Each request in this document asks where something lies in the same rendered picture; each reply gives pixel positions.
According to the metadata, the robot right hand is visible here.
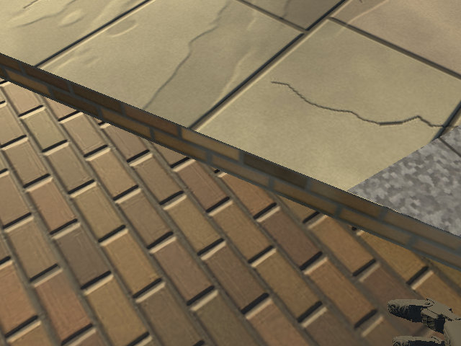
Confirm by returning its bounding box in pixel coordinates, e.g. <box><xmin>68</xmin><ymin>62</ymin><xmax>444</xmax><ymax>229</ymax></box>
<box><xmin>388</xmin><ymin>298</ymin><xmax>461</xmax><ymax>346</ymax></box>

